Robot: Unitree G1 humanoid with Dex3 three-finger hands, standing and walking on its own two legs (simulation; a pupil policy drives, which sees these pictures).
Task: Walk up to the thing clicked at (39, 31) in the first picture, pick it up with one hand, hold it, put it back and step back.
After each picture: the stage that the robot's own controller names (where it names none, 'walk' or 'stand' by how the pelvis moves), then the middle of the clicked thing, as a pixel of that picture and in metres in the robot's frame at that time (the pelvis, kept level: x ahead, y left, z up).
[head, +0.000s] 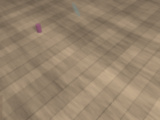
stand; (38, 28) +1.79 +0.59 -0.72
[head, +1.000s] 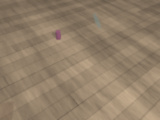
walk; (58, 35) +1.71 +0.26 -0.69
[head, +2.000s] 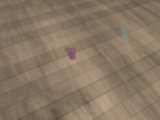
walk; (72, 53) +1.14 +0.11 -0.69
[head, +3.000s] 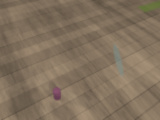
walk; (57, 93) +0.72 +0.20 -0.70
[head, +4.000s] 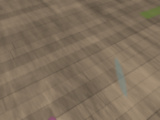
walk; out of the picture +0.48 +0.22 -0.71
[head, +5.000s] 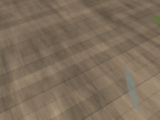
stand; out of the picture +0.39 +0.20 -0.72
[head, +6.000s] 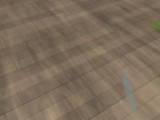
stand; out of the picture +0.35 +0.20 -0.72
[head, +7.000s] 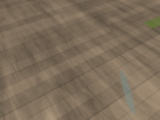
stand; out of the picture +0.35 +0.20 -0.72
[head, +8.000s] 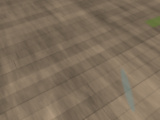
stand; out of the picture +0.38 +0.20 -0.73
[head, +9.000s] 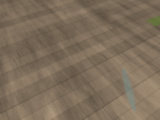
stand; out of the picture +0.37 +0.19 -0.73
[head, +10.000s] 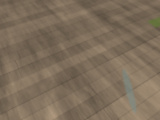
go down; out of the picture +0.37 +0.19 -0.73
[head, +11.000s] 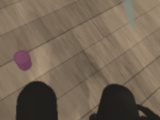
go down; (23, 61) +0.45 +0.25 -0.32
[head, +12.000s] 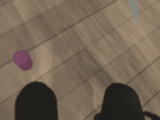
approach; (23, 61) +0.43 +0.26 -0.30
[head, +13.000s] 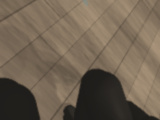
close in; out of the picture +0.41 +0.30 -0.22
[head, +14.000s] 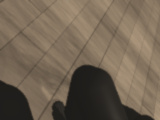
close; out of the picture +0.41 +0.31 -0.22
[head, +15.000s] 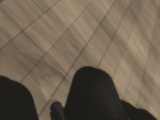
lift; out of the picture +0.39 +0.29 -0.23
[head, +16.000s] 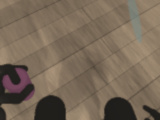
lift; (20, 85) +0.32 +0.22 -0.04
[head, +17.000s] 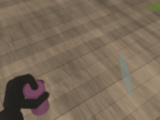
hold; (37, 98) +0.32 +0.17 -0.01
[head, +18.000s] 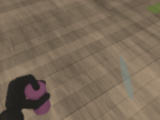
hold; (38, 98) +0.32 +0.17 -0.02
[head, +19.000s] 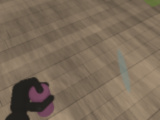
crouch; (42, 100) +0.31 +0.15 -0.04
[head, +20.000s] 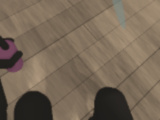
crouch; (9, 57) +0.44 +0.23 -0.11
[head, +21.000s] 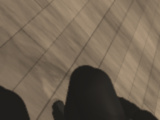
lower; out of the picture +0.41 +0.31 -0.23
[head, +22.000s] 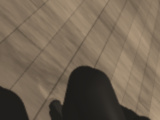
lower; out of the picture +0.41 +0.32 -0.23
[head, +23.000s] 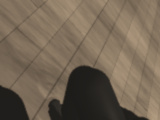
lower; out of the picture +0.41 +0.32 -0.23
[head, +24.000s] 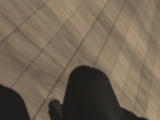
lower; out of the picture +0.41 +0.31 -0.23
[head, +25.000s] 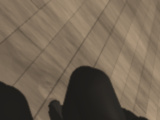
loosen; out of the picture +0.41 +0.31 -0.23
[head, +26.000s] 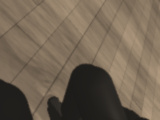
withdraw; out of the picture +0.41 +0.30 -0.23
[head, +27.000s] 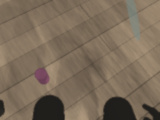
walk; (42, 76) +0.45 +0.23 -0.42
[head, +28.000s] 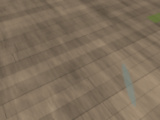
stand; out of the picture +0.39 +0.18 -0.66
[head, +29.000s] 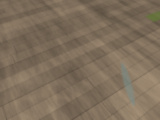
stand; out of the picture +0.39 +0.20 -0.67
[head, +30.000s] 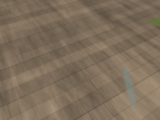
stand; out of the picture +0.40 +0.18 -0.70
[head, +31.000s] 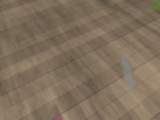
walk; out of the picture +0.43 +0.18 -0.71
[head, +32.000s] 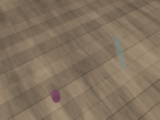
walk; (55, 96) +0.57 +0.21 -0.70
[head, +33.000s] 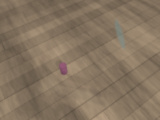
walk; (63, 68) +0.87 +0.26 -0.70
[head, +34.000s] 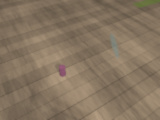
stand; (62, 70) +1.04 +0.19 -0.71
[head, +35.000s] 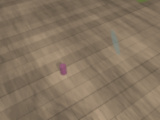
stand; (63, 69) +1.04 +0.20 -0.72
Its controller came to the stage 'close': yes
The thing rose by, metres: 0.70
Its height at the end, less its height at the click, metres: +0.00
